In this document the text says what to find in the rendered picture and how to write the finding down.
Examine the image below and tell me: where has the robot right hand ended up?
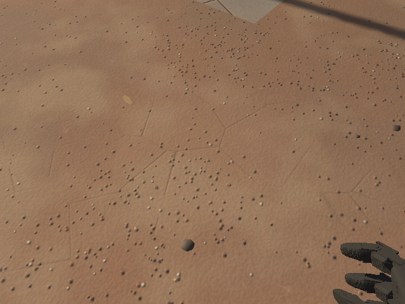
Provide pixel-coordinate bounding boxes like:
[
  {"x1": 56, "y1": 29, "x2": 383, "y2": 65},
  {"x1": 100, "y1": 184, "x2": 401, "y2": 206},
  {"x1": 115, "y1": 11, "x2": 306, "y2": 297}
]
[{"x1": 333, "y1": 241, "x2": 405, "y2": 304}]

